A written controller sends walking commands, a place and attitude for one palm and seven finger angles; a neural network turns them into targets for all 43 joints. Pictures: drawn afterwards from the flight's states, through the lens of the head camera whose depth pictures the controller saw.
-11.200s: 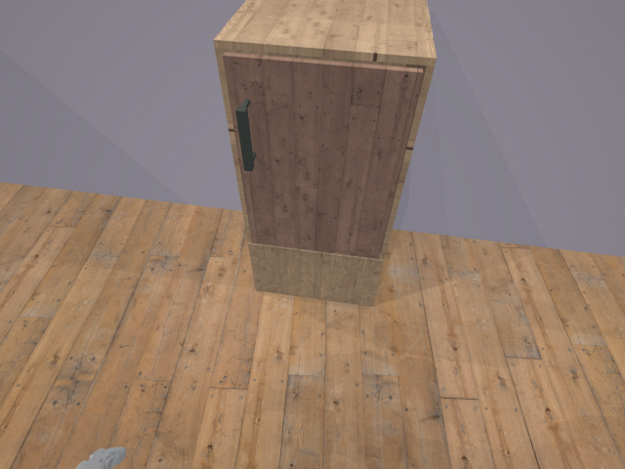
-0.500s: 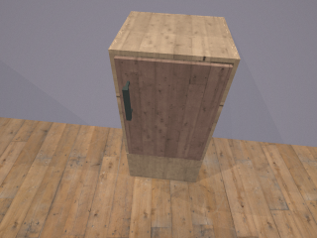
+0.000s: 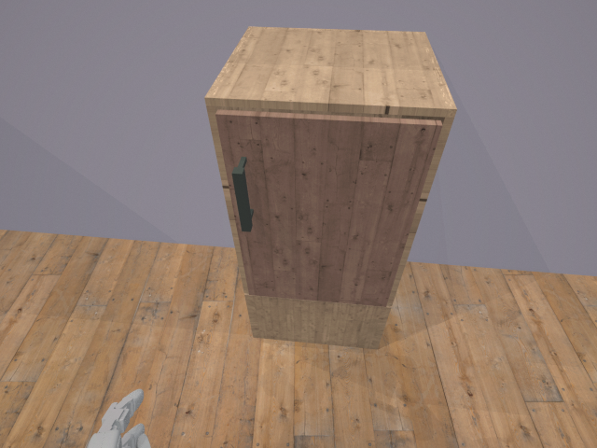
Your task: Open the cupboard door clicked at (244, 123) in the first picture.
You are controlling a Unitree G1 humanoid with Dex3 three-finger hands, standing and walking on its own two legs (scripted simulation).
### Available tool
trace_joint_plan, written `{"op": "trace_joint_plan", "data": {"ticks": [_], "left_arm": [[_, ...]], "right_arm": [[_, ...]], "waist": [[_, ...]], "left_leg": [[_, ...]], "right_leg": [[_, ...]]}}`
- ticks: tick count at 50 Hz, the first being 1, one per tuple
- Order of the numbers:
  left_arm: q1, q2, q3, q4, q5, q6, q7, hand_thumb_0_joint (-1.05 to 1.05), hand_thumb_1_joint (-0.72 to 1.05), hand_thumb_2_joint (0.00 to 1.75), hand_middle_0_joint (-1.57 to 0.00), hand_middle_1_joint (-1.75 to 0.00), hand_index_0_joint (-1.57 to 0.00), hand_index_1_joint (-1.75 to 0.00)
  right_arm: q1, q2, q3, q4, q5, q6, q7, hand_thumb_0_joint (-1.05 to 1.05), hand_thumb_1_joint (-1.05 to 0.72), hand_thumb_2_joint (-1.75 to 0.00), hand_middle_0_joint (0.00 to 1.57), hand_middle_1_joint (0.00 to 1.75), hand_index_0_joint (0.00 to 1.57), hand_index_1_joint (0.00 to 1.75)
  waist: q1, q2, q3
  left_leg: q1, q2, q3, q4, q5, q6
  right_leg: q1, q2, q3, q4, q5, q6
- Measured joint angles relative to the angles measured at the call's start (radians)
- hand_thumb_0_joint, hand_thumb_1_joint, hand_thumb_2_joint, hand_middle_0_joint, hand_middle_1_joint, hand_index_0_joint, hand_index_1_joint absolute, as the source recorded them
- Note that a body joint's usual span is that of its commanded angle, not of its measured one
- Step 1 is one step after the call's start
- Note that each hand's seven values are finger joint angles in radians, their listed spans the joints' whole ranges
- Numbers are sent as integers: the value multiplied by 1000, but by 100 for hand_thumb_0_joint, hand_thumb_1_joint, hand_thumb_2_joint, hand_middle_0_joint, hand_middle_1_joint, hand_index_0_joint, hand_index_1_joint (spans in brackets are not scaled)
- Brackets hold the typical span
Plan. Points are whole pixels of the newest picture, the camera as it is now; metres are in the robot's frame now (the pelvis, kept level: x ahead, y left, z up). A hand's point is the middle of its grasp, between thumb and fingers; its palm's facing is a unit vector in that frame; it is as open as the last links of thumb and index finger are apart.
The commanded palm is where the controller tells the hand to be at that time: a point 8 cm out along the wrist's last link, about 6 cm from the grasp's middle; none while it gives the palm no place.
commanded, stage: raise the hand with hooked fingers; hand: left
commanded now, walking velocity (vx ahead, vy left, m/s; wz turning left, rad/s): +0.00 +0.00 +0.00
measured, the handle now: (245, 195) +0.60 +0.14 -0.02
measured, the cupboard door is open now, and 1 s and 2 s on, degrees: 0 0 0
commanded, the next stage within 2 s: move the hooked fingers beside the handle in 1.94 s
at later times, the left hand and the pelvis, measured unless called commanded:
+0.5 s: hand (167, 409) +0.19 +0.19 -0.04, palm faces -0.05 -0.99 -0.10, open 10.0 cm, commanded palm +0.17 +0.25 -0.04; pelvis +0.00 -0.02 -0.11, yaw +1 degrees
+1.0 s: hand (149, 376) +0.24 +0.23 -0.04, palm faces -0.14 -0.99 -0.05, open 12.9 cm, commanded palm +0.22 +0.29 -0.02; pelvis +0.00 +0.00 -0.09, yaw -1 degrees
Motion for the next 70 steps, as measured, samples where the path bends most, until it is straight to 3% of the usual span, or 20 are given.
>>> {"op": "trace_joint_plan", "data": {"ticks": [2, 4, 8, 11, 14, 18, 23, 26, 29, 31, 33, 38, 42, 47, 55, 62, 70], "left_arm": [[-61, -6, -1, -71, -4, -91, -28, 4, 90, 87, -20, -34, -20, -34], [-135, -23, 8, -80, -16, -206, -98, 3, 85, 86, -20, -36, -20, -36], [-182, -51, 49, -50, -63, -427, -338, 2, 75, 82, -20, -41, -21, -41], [-129, -27, 88, -34, -63, -508, -477, 1, 67, 79, -21, -46, -22, -46], [-37, 12, 135, -66, -87, -497, -515, 1, 60, 76, -23, -50, -23, -50], [59, 49, 204, -184, -142, -496, -505, 2, 50, 73, -23, -56, -24, -56], [-28, 60, 222, -283, -192, -555, -571, 2, 38, 68, -23, -63, -24, -63], [-144, 78, 211, -258, -189, -484, -644, 1, 31, 65, -24, -68, -24, -68], [-208, 106, 218, -215, -187, -331, -687, 1, 24, 62, -24, -72, -25, -72], [-202, 118, 237, -212, -198, -251, -677, 1, 19, 60, -25, -75, -25, -75], [-168, 119, 267, -232, -215, -224, -638, 1, 15, 58, -25, -78, -26, -78], [-103, 105, 326, -264, -227, -323, -544, 1, 3, 53, -26, -86, -27, -86], [-152, 116, 321, -176, -214, -384, -576, 1, -6, 49, -26, -92, -27, -92], [-222, 151, 287, -114, -199, -346, -647, 0, -18, 44, -27, -99, -28, -99], [-283, 196, 346, -136, -222, -332, -597, 0, -37, 36, -29, -111, -30, -111], [-373, 224, 361, 31, -208, -255, -660, 0, -46, 32, -29, -117, -30, -117], [-488, 244, 404, 88, -219, -316, -712, -1, -49, 31, -30, -119, -30, -119]], "right_arm": [[-39, -36, -14, -64, -7, -37, 2, 3, -92, -90, 20, 30, 21, 30], [-86, -53, -34, -128, -23, -58, 17, 3, -92, -90, 20, 30, 21, 30], [-174, -46, -72, -261, -43, -44, 66, 2, -91, -90, 20, 30, 20, 30], [-213, -41, -93, -356, -45, -17, 84, 2, -91, -90, 20, 30, 20, 30], [-240, -44, -107, -420, -42, 16, 84, 2, -90, -90, 20, 30, 20, 30], [-260, -43, -100, -434, -46, 34, 70, 1, -90, -90, 20, 30, 20, 30], [-284, -26, -40, -372, -44, 19, 50, 1, -90, -90, 20, 30, 20, 30], [-286, 7, -3, -344, -31, 26, 43, 1, -90, -90, 20, 30, 21, 30], [-257, 40, 14, -342, -19, 53, 44, 2, -90, -90, 20, 30, 21, 30], [-222, 53, 12, -346, -17, 70, 42, 2, -90, -90, 20, 30, 21, 30], [-182, 58, 0, -347, -17, 78, 39, 2, -90, -90, 20, 30, 21, 30], [-109, 21, -33, -328, -22, 68, 37, 2, -90, -90, 20, 30, 21, 30], [-109, -37, -37, -322, -18, 55, 34, 2, -90, -90, 20, 30, 21, 30], [-139, -64, -30, -346, -10, 37, 23, 2, -90, -90, 20, 30, 21, 30], [-143, -35, 0, -392, -11, 40, 33, 2, -90, -90, 20, 30, 21, 30], [-131, -43, 31, -405, -10, 55, 36, 1, -90, -90, 20, 30, 21, 30], [-123, -47, 34, -366, -17, 51, 27, 1, -90, -90, 20, 30, 21, 30]], "waist": [[-23, 21, -22], [-30, 18, -55], [-17, -41, -89], [-1, -86, -99], [31, -104, -98], [77, -76, -105], [107, -9, -110], [94, 12, -106], [62, 21, -96], [42, 19, -93], [30, 13, -97], [25, 1, -125], [21, 1, -131], [9, -15, -108], [4, -24, -111], [18, -2, -114], [17, -16, -87]], "left_leg": [[-62, -4, -14, 65, -25, 0], [-152, -5, -13, 143, -54, -4], [-311, 17, 4, 311, -129, -13], [-416, 32, -3, 433, -190, -24], [-502, 44, -24, 538, -242, -34], [-595, 53, -74, 641, -291, -44], [-689, 55, -120, 720, -315, -43], [-723, 58, -115, 734, -315, -40], [-719, 61, -93, 712, -305, -33], [-696, 62, -74, 680, -295, -26], [-669, 63, -58, 645, -286, -21], [-638, 54, -46, 599, -271, -11], [-669, 43, -57, 627, -274, -4], [-674, 45, -57, 640, -272, 2], [-602, 46, -59, 575, -249, 3], [-586, 39, -60, 549, -236, 9], [-585, 45, -57, 552, -240, 4]], "right_leg": [[-53, 4, 2, 58, -27, 4], [-147, 8, 15, 145, -64, 2], [-319, 26, 38, 320, -128, -2], [-423, 39, 34, 439, -188, -12], [-497, 49, 15, 531, -238, -20], [-557, 60, -32, 596, -281, -32], [-619, 66, -75, 637, -298, -32], [-657, 67, -69, 650, -294, -28], [-663, 68, -48, 634, -279, -21], [-650, 69, -30, 608, -266, -16], [-630, 69, -15, 577, -252, -10], [-600, 60, -4, 532, -237, 1], [-620, 50, -15, 552, -242, 7], [-622, 53, -16, 558, -236, 11], [-544, 56, -18, 480, -204, 10], [-526, 51, -19, 450, -193, 16], [-529, 56, -15, 456, -195, 11]]}}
